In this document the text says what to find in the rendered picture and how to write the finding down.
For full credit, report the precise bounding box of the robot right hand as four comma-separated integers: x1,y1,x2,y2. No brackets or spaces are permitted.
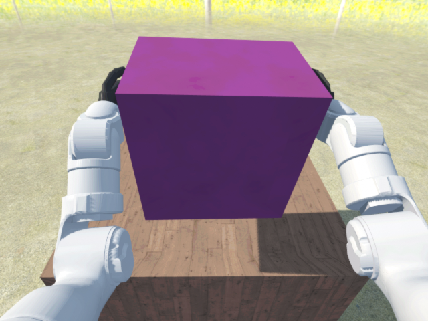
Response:
312,68,334,99

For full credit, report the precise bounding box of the robot right upper arm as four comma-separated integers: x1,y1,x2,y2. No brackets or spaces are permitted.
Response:
346,211,428,321

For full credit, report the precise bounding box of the robot left upper arm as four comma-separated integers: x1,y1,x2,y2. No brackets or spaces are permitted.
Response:
0,225,134,321

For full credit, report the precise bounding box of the robot left hand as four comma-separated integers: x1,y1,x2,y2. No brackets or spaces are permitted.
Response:
98,66,126,105

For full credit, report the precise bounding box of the pedestal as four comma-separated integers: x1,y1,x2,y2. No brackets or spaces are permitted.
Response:
40,129,370,321

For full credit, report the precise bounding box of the robot right forearm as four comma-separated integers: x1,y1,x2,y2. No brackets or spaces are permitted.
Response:
316,99,428,230

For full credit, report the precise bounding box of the carton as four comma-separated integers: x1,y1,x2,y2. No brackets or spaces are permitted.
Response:
115,36,333,220

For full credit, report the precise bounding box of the robot left forearm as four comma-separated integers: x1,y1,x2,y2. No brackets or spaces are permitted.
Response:
53,101,124,279

